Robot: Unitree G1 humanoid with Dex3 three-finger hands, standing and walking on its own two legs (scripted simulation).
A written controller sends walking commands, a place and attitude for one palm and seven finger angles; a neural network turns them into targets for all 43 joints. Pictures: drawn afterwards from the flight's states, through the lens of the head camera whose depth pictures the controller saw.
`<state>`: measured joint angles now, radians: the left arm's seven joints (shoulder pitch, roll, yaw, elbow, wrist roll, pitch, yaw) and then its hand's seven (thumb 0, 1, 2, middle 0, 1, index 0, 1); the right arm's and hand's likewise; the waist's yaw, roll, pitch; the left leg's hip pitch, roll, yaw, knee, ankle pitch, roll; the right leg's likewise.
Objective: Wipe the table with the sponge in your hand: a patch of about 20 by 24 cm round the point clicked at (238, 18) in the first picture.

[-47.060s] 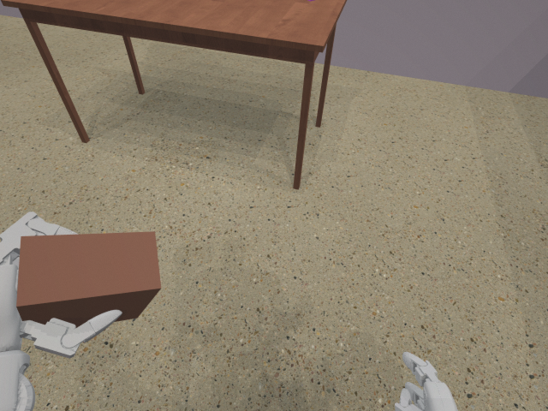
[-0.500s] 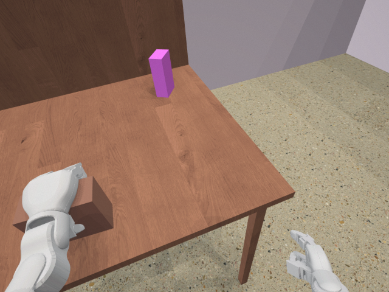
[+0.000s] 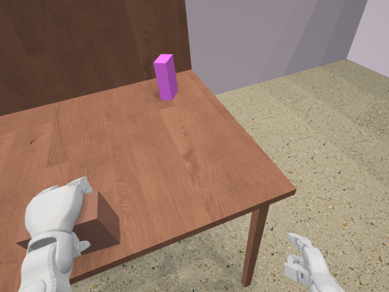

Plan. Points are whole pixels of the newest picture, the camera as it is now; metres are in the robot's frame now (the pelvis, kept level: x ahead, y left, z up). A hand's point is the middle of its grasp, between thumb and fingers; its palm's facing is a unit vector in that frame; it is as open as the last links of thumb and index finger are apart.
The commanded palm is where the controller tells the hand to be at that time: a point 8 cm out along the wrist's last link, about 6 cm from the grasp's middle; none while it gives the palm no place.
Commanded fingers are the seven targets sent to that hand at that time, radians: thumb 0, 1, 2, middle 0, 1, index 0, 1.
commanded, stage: lift the sponge slowly off the table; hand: left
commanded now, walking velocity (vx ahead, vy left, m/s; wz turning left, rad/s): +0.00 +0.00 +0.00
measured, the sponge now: (79, 232) +0.20 +0.28 +0.04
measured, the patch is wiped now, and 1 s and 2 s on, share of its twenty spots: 1.00 1.00 1.00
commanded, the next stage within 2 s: none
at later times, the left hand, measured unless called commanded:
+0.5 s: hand (75, 219) +0.20 +0.26 +0.10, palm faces +0.10 -0.15 -0.98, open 10.2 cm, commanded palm +0.17 +0.25 +0.16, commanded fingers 0.00 0.10 1.30 -1.20 -1.60 -1.20 -1.60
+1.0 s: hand (72, 211) +0.21 +0.26 +0.12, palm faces +0.15 -0.18 -0.97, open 10.2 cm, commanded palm +0.17 +0.25 +0.19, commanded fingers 0.00 0.10 1.30 -1.20 -1.60 -1.20 -1.60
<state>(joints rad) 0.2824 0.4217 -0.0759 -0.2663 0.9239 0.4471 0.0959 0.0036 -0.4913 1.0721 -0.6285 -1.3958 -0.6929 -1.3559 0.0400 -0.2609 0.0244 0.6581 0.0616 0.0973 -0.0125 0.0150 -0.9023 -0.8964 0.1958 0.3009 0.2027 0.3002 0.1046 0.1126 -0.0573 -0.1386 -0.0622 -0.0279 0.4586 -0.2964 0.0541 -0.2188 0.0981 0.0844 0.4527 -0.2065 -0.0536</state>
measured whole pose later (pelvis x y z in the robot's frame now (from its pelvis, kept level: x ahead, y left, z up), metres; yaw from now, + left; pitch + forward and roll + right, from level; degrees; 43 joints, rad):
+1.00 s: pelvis +0.00 -0.01 +0.00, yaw +0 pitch -4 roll +0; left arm 0.24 0.48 -0.07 -0.40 0.84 0.53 -0.01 -0.01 -0.52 1.07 -0.68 -1.34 -0.75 -1.30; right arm 0.00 -0.26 0.04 0.65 0.05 0.12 -0.02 0.02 -0.90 -0.90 0.20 0.30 0.20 0.30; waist 0.13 0.11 -0.01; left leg -0.05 -0.05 -0.04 0.41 -0.28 0.04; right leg -0.13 0.11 0.08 0.41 -0.19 -0.07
